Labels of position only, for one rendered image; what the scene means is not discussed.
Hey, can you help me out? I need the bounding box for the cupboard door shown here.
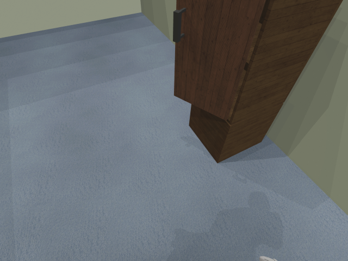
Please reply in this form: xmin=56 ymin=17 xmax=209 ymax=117
xmin=174 ymin=0 xmax=266 ymax=121

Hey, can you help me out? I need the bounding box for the handle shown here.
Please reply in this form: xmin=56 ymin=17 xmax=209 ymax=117
xmin=173 ymin=8 xmax=186 ymax=43

